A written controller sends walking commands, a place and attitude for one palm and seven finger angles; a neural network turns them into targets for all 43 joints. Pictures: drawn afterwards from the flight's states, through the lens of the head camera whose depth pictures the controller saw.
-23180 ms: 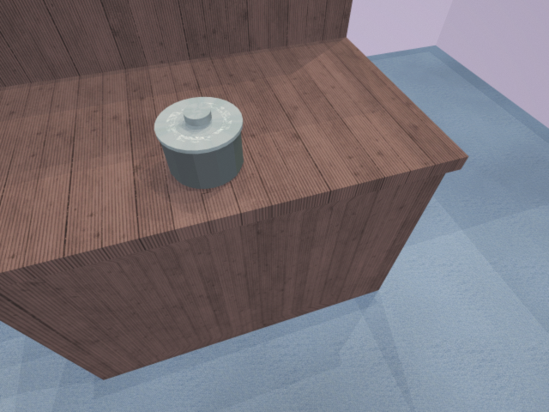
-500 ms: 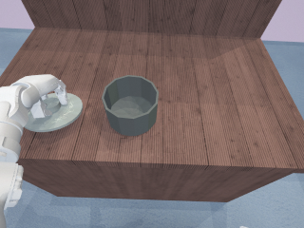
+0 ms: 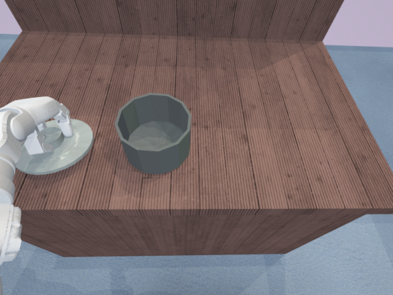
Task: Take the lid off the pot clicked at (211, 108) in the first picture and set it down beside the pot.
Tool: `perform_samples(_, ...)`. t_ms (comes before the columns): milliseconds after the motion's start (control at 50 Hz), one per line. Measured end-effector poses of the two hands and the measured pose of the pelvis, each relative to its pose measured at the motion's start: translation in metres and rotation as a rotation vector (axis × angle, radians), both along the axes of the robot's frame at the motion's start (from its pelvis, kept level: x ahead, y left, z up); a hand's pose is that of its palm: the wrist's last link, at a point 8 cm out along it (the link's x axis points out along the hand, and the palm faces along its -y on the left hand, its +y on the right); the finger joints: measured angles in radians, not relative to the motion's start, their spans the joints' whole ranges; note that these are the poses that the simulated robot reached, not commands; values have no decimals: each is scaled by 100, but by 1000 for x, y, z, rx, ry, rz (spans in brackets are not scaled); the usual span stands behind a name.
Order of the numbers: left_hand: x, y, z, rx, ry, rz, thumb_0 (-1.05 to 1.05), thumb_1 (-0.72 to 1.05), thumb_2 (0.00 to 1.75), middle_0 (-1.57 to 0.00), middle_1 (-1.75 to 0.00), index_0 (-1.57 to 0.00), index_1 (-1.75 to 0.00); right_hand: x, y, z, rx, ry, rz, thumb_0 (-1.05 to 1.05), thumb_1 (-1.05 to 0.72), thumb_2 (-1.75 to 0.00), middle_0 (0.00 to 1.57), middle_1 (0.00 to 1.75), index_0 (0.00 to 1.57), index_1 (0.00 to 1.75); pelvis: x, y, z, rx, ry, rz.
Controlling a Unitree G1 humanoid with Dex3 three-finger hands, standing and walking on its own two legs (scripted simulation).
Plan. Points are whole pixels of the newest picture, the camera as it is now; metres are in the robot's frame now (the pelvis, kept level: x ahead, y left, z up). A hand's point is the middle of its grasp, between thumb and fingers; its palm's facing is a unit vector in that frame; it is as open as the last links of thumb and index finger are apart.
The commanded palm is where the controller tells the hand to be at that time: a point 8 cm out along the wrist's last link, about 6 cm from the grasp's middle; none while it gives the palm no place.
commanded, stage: lower the lid onto the table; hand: left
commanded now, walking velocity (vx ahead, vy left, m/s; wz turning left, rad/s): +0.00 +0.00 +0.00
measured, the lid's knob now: (50, 137) +0.44 +0.31 +0.02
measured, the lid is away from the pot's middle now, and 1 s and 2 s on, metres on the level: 0.23 0.24 0.24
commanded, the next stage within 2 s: open the fingers wide in 0.12 s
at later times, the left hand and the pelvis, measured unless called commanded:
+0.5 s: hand (39, 142) +0.42 +0.32 +0.04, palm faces -0.45 -0.09 -0.89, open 7.8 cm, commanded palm +0.44 +0.32 +0.10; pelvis -0.01 +0.01 -0.01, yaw -1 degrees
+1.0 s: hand (36, 140) +0.42 +0.33 +0.04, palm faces -0.46 -0.09 -0.88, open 9.5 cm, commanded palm +0.45 +0.32 +0.10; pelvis -0.01 +0.02 -0.01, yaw -1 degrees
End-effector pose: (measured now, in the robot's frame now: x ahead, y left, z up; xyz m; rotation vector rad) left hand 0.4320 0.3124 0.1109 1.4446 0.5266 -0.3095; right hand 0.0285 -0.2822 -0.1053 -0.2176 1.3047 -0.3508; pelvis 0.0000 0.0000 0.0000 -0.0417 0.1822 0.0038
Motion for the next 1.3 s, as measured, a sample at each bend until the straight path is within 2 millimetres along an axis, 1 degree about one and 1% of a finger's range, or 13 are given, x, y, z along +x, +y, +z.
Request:
perform_samples(220, 2, 5, -3, 0, -4, 5, 2, 5, 99, -69, -81, -78, -87, -12, 1, -4, 1, 14, -16, 1, -91, -89, 21, 30, 21, 30, -6, 0, -7, -6, 30, -6)
perform_samples(300, -4, 5, -5, 9, -34, -29, 2, 6, 98, -68, -81, -77, -87, -13, 3, -6, 5, 15, -23, 1, -91, -89, 21, 30, 21, 30, -8, 1, -8, -7, 38, -16)
perform_samples(420, -10, 8, -7, -1, -67, -44, 2, 9, 95, -65, -84, -75, -87, -13, 7, -7, 7, 34, -16, 1, -91, -89, 21, 30, 21, 30, -11, 4, -10, -10, 41, -11)
perform_samples(560, -11, 9, -9, 3, -68, -42, 0, 12, 91, -62, -88, -72, -89, -7, 13, -7, 9, 11, -5, 1, -91, -89, 21, 30, 21, 30, -14, 7, -10, -12, 43, -11)
perform_samples(800, -8, 14, -9, 4, -61, -39, -1, 14, 85, -59, -92, -61, -91, -7, 21, -7, 10, 8, -3, 1, -91, -89, 21, 30, 21, 30, -12, 14, -11, -16, 44, -11)
perform_samples(1040, -2, 18, -11, 11, -59, -41, 0, 7, 73, -50, -94, -46, -88, -11, 26, -7, 10, 32, -10, 1, -91, -89, 21, 30, 21, 30, -8, 20, -11, -20, 51, -10)
perform_samples(1180, 2, 19, -12, 1, -66, -46, 0, 2, 68, -43, -93, -39, -87, -7, 30, -6, 14, 32, -12, 1, -91, -89, 21, 30, 21, 30, -5, 23, -11, -21, 53, -13)
perform_samples(1300, 0, 23, -13, -8, -83, -49, 0, 0, 67, -40, -91, -37, -86, -1, 34, -5, 25, 20, -9, 1, -91, -89, 21, 30, 21, 30, -3, 26, -10, -24, 49, -13)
